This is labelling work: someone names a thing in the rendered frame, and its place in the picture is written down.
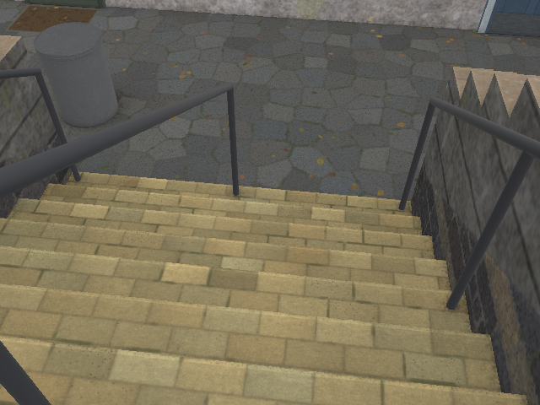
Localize stairs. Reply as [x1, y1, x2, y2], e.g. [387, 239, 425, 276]
[0, 172, 528, 405]

